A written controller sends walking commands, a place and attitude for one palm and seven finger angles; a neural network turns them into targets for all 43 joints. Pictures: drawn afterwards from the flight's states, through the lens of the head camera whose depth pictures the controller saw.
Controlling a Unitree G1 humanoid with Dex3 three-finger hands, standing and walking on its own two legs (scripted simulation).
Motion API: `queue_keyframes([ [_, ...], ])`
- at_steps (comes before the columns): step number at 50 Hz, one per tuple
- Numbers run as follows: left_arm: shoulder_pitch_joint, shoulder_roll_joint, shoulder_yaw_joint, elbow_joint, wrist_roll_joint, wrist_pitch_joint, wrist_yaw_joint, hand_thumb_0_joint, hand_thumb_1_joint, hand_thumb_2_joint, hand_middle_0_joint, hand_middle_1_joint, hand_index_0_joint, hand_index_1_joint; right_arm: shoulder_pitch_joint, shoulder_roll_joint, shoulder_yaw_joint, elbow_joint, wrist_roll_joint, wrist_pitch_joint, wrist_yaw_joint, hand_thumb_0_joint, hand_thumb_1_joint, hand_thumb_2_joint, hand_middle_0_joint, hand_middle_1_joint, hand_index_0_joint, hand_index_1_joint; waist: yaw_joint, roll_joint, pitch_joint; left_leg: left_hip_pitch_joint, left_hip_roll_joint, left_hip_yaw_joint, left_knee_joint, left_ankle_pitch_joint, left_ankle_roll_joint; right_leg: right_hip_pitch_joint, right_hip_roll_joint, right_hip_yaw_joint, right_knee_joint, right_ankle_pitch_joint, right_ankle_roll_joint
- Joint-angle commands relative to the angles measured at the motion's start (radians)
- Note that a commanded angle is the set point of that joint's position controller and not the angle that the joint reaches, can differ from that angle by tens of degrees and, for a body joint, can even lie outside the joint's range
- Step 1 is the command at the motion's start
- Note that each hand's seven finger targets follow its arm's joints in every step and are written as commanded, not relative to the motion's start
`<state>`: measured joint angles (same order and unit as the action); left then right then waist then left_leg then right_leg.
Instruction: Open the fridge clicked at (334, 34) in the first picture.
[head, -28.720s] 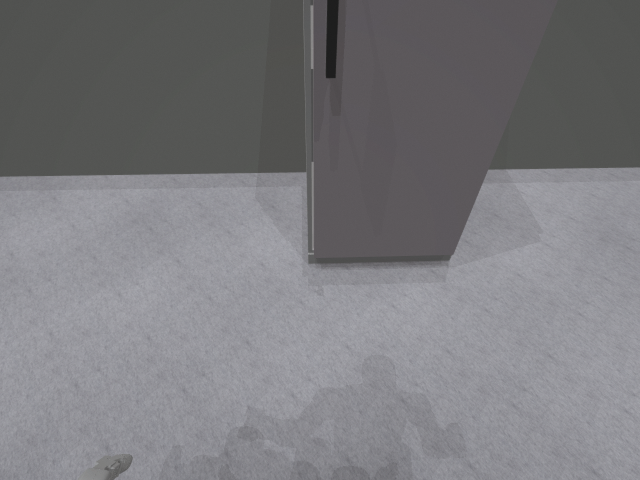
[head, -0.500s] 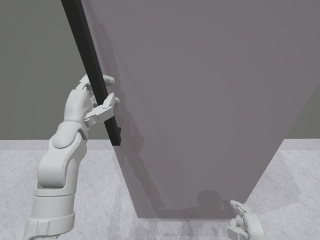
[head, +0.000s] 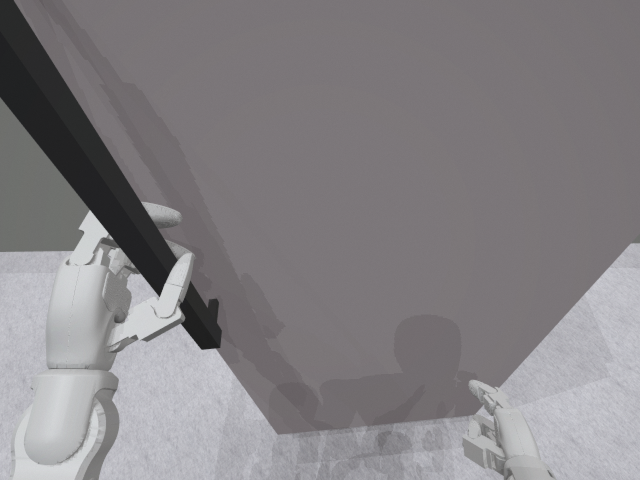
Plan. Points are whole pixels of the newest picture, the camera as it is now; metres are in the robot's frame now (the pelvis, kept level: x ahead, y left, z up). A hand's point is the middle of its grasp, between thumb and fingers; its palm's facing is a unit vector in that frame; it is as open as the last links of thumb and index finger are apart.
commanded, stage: walk backward, drawing the door open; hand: left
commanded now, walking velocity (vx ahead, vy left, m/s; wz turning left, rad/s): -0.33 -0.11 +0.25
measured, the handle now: (146, 221) +0.29 +0.16 +0.24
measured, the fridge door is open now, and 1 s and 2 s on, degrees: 6 26 61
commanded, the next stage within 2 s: none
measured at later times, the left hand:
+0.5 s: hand (175, 354) +0.19 +0.12 +0.19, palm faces +0.36 -0.88 -0.30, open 6.9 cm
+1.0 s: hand out of the picture +0.09 +0.06 +0.18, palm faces +0.55 -0.79 -0.29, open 7.4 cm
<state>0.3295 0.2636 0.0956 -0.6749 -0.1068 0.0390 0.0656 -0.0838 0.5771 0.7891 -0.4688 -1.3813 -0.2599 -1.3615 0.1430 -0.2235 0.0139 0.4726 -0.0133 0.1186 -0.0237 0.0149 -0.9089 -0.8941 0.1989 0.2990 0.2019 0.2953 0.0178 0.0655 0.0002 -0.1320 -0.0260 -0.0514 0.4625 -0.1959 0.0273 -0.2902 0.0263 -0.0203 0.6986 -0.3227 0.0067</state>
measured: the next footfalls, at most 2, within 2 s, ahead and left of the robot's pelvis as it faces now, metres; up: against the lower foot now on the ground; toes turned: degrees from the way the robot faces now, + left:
right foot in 0.10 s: +0.06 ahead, -0.07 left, +0.00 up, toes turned +1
left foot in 0.64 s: -0.12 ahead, +0.04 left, +0.00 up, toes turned +15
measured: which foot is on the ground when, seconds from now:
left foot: down 0.00-0.12, up 0.14-0.62, down 0.64-0.94, up 0.96-1.00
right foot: up 0.00-0.08, down 0.10-0.62, up 0.64-0.90, down 0.92-1.00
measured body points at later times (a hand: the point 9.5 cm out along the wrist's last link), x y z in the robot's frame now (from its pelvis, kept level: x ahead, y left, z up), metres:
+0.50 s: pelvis -0.05 -0.07 -0.01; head +0.01 -0.09 +0.43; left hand +0.17 +0.17 +0.20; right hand +0.17 -0.28 -0.11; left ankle -0.12 +0.06 -0.70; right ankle +0.02 -0.07 -0.75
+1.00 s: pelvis -0.14 -0.20 -0.02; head -0.04 -0.19 +0.42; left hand +0.06 +0.10 +0.20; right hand +0.11 -0.30 -0.15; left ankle -0.18 -0.01 -0.73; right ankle -0.10 -0.30 -0.76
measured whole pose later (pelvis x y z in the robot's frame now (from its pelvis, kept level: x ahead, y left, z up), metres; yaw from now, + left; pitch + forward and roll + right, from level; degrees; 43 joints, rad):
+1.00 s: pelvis -0.14 -0.20 -0.02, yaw +25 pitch +1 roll -1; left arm -0.04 0.26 0.15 -0.48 -0.05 -0.06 0.10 -0.16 0.56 0.79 -0.46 -1.40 -0.19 -1.27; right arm 0.09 -0.17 0.00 0.64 0.01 -0.06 -0.02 0.02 -0.90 -0.89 0.20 0.30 0.21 0.30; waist -0.01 0.11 0.20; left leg -0.45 0.03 -0.17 0.78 -0.42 -0.05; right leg -0.25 0.03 -0.02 0.51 -0.28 -0.02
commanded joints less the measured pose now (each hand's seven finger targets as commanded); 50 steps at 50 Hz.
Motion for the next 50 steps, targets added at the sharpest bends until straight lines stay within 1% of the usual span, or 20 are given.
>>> queue_keyframes([
  [1, -0.184, 0.099, 0.079, -0.263, 0.043, -0.142, 0.035, 0.0, 0.9, 0.9, -0.45, -1.4, -0.45, -1.4, -0.06, -0.074, -0.041, -0.13, -0.003, -0.08, 0.002, 0.0, -0.9, -0.9, 0.2, 0.3, 0.2, 0.3, -0.041, 0.084, -0.188, 0.398, 0.193, -0.128, 0.068, 1.192, 0.043, -0.195, 0.026, -0.018, -0.137, 0.047, -0.004],
  [4, -0.174, 0.156, 0.147, -0.261, 0.034, -0.169, 0.038, 0.0, 0.9, 0.9, -0.45, -1.4, -0.45, -1.4, -0.089, -0.069, -0.03, -0.135, 0.012, -0.097, -0.012, 0.0, -0.9, -0.9, 0.2, 0.3, 0.2, 0.3, -0.011, -0.025, -0.206, 0.058, 0.121, -0.059, 0.16, 0.76, -0.008, 0.205, -0.032, 0.009, -0.332, 0.618, -0.019],
  [6, -0.12, 0.191, 0.211, -0.181, 0.03, -0.185, 0.049, 0.0, 0.9, 0.9, -0.45, -1.4, -0.45, -1.4, -0.102, -0.051, -0.027, -0.168, 0.007, -0.123, -0.045, 0.0, -0.9, -0.9, 0.2, 0.3, 0.2, 0.3, 0.012, -0.214, -0.232, -0.28, -0.012, -0.003, 0.404, -0.25, -0.034, 0.379, -0.314, 0.186, -0.251, 1.284, -0.098],
  [7, -0.07, 0.164, 0.223, -0.123, 0.044, -0.191, 0.051, 0.0, 0.9, 0.9, -0.45, -1.4, -0.45, -1.4, -0.076, -0.039, -0.027, -0.153, 0.0, -0.139, -0.049, 0.0, -0.9, -0.9, 0.2, 0.3, 0.2, 0.3, 0.028, -0.279, -0.203, -0.321, -0.026, -0.02, 0.539, -0.368, -0.013, 0.333, -0.35, 0.187, -0.243, 1.36, -0.058],
  [10, -0.113, 0.151, 0.229, -0.133, 0.072, -0.224, 0.058, 0.0, 0.9, 0.9, -0.45, -1.4, -0.45, -1.4, -0.056, -0.029, -0.016, -0.119, -0.003, -0.137, -0.043, 0.0, -0.9, -0.9, 0.2, 0.3, 0.2, 0.3, 0.003, -0.258, -0.288, -0.364, -0.011, -0.032, 0.652, -0.326, -0.022, 0.379, -0.344, 0.134, -0.209, 1.347, 0.062],
  [15, -0.207, 0.163, 0.245, -0.188, 0.079, -0.251, 0.091, 0.0, 0.9, 0.9, -0.45, -1.4, -0.45, -1.4, -0.086, -0.019, -0.021, -0.105, -0.003, -0.116, -0.05, 0.0, -0.9, -0.9, 0.2, 0.3, 0.2, 0.3, -0.012, -0.162, -0.337, -0.314, -0.006, 0.031, 0.627, -0.224, -0.04, 0.32, -0.307, 0.074, -0.269, 1.031, 0.024],
  [25, -0.267, 0.15, 0.198, -0.214, 0.087, -0.263, 0.11, 0.0, 0.9, 0.9, -0.45, -1.4, -0.45, -1.4, -0.064, -0.02, -0.03, -0.088, -0.004, -0.155, -0.054, 0.0, -0.9, -0.9, 0.2, 0.3, 0.2, 0.3, -0.006, -0.18, -0.304, -0.224, 0.001, 0.134, 0.322, -0.257, -0.02, 0.295, -0.297, 0.031, -0.424, 0.644, 0.018],
  [29, -0.324, 0.155, 0.147, -0.216, 0.087, -0.271, 0.108, 0.0, 0.9, 0.9, -0.45, -1.4, -0.45, -1.4, 0.002, -0.044, -0.042, -0.067, 0.008, -0.17, -0.043, 0.0, -0.9, -0.9, 0.2, 0.3, 0.2, 0.3, -0.057, -0.109, -0.306, -0.017, 0.031, 0.153, -0.069, -0.089, -0.009, 0.223, -0.204, -0.058, -0.397, 0.474, 0.125],
  [30, -0.355, 0.131, 0.112, -0.218, 0.079, -0.279, 0.104, 0.0, 0.9, 0.9, -0.45, -1.4, -0.45, -1.4, 0.02, -0.047, -0.039, -0.08, 0.011, -0.173, -0.043, 0.0, -0.9, -0.9, 0.2, 0.3, 0.2, 0.3, -0.078, -0.015, -0.284, 0.051, 0.085, 0.072, -0.255, 0.014, 0.018, 0.152, -0.122, -0.094, -0.25, 0.389, 0.158],
  [31, -0.394, 0.125, 0.099, -0.228, 0.073, -0.289, 0.097, 0.0, 0.9, 0.9, -0.45, -1.4, -0.45, -1.4, -0.021, -0.078, -0.047, -0.123, 0.0, -0.184, -0.04, 0.0, -0.9, -0.9, 0.2, 0.3, 0.2, 0.3, -0.063, 0.222, -0.215, 0.027, 0.334, -0.296, -0.314, 0.217, 0.115, -0.028, -0.009, -0.085, 0.057, 0.134, 0.157],
  [32, -0.401, 0.142, 0.116, -0.18, 0.088, -0.279, 0.094, 0.0, 0.9, 0.9, -0.45, -1.4, -0.45, -1.4, -0.057, -0.064, -0.047, -0.132, -0.014, -0.202, -0.031, 0.0, -0.9, -0.9, 0.2, 0.3, 0.2, 0.3, -0.02, 0.254, -0.204, -0.055, 0.56, -0.567, -0.231, 0.501, 0.243, -0.149, -0.039, 0.092, 0.421, -0.186, 0.059],
  [33, -0.416, 0.151, 0.122, -0.155, 0.108, -0.27, 0.079, 0.0, 0.9, 0.9, -0.45, -1.4, -0.45, -1.4, -0.077, -0.059, -0.053, -0.105, -0.012, -0.212, -0.024, 0.0, -0.9, -0.9, 0.2, 0.3, 0.2, 0.3, -0.008, 0.059, -0.166, -0.08, 0.564, -0.521, -0.203, 0.577, 0.269, -0.18, -0.007, 0.152, 0.552, -0.164, 0.018],
  [35, -0.517, 0.177, 0.132, -0.268, 0.09, -0.254, 0.053, 0.0, 0.9, 0.9, -0.45, -1.4, -0.45, -1.4, -0.087, -0.055, -0.063, -0.088, 0.0, -0.219, -0.024, 0.0, -0.9, -0.9, 0.2, 0.3, 0.2, 0.3, -0.02, -0.011, -0.145, 0.0, 0.433, -0.356, -0.098, 0.651, 0.208, -0.283, -0.018, 0.126, 0.502, -0.186, 0.029],
  [38, -0.493, 0.035, 0.013, -0.123, 0.079, -0.213, 0.049, 0.0, 0.9, 0.9, -0.45, -1.4, -0.45, -1.4, -0.051, -0.087, -0.076, -0.019, 0.011, -0.236, -0.016, 0.0, -0.9, -0.9, 0.2, 0.3, 0.2, 0.3, -0.03, 0.026, -0.154, 0.095, 0.289, -0.184, -0.033, 0.649, 0.094, -0.206, -0.002, 0.042, 0.248, -0.113, 0.04],
  [42, -0.589, 0.076, 0.036, -0.141, 0.078, -0.215, 0.047, 0.0, 0.9, 0.9, -0.45, -1.4, -0.45, -1.4, -0.061, -0.072, -0.065, -0.003, 0.017, -0.253, -0.005, 0.0, -0.9, -0.9, 0.2, 0.3, 0.2, 0.3, -0.046, 0.204, -0.236, 0.145, 0.272, -0.243, -0.012, 0.695, 0.099, -0.044, 0.02, 0.019, -0.049, -0.087, 0.049],
  [44, -0.577, 0.113, 0.082, -0.136, 0.08, -0.226, 0.048, 0.0, 0.9, 0.9, -0.45, -1.4, -0.45, -1.4, -0.066, -0.073, -0.066, 0.007, 0.018, -0.257, -0.001, 0.0, -0.9, -0.9, 0.2, 0.3, 0.2, 0.3, -0.038, 0.194, -0.258, 0.105, 0.238, -0.237, 0.034, 0.589, 0.075, 0.089, 0.026, 0.013, -0.249, 0.049, 0.049],
  [46, -0.612, 0.148, 0.102, -0.148, 0.08, -0.243, 0.046, 0.0, 0.9, 0.9, -0.45, -1.4, -0.45, -1.4, -0.06, -0.046, -0.059, -0.001, 0.033, -0.253, 0.001, 0.0, -0.9, -0.9, 0.2, 0.3, 0.2, 0.3, -0.036, -0.031, -0.298, -0.004, 0.096, -0.106, 0.166, 0.293, -0.008, 0.28, -0.069, 0.029, -0.432, 0.409, 0.027],
  [47, -0.603, 0.225, 0.169, -0.124, 0.079, -0.247, 0.049, 0.0, 0.9, 0.9, -0.45, -1.4, -0.45, -1.4, -0.087, -0.025, -0.059, -0.018, 0.037, -0.242, -0.005, 0.0, -0.9, -0.9, 0.2, 0.3, 0.2, 0.3, -0.035, -0.297, -0.284, -0.208, 0.009, 0.015, 0.338, -0.173, -0.051, 0.334, -0.247, 0.127, -0.346, 0.75, -0.051],
  [48, -0.585, 0.231, 0.201, -0.109, 0.079, -0.249, 0.049, 0.0, 0.9, 0.9, -0.45, -1.4, -0.45, -1.4, -0.135, -0.016, -0.055, -0.027, 0.03, -0.243, -0.021, 0.0, -0.9, -0.9, 0.2, 0.3, 0.2, 0.3, 0.002, -0.373, -0.284, -0.318, -0.029, 0.01, 0.573, -0.397, -0.04, 0.277, -0.359, 0.198, -0.293, 0.923, -0.124],
  [50, -0.535, 0.186, 0.209, -0.122, 0.058, -0.232, 0.05, 0.0, 0.9, 0.9, -0.45, -1.4, -0.45, -1.4, -0.112, -0.023, -0.075, -0.03, 0.032, -0.245, -0.034, 0.0, -0.9, -0.9, 0.2, 0.3, 0.2, 0.3, -0.006, -0.367, -0.307, -0.354, 0.015, -0.05, 0.74, -0.381, -0.041, 0.331, -0.366, 0.147, -0.205, 1.008, -0.146],
])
